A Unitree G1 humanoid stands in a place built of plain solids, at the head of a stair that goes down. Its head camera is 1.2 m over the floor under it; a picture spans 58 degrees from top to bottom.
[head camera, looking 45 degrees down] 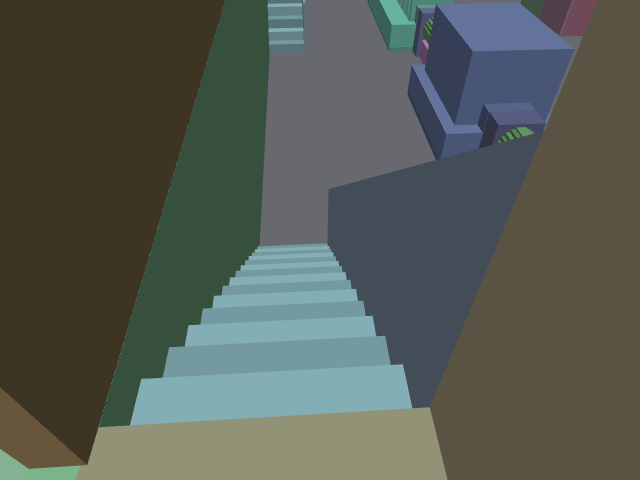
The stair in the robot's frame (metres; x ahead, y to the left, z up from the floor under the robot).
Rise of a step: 0.20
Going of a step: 0.25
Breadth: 0.92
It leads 3 degrees to the left of straight ahead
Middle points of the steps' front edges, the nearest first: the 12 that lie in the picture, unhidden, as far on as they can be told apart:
0.50 0.15 0.00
0.75 0.16 -0.20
1.00 0.18 -0.41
1.25 0.19 -0.61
1.49 0.21 -0.82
1.74 0.22 -1.02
1.99 0.24 -1.22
2.24 0.25 -1.43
2.48 0.27 -1.63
2.73 0.28 -1.84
2.98 0.30 -2.04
3.23 0.31 -2.24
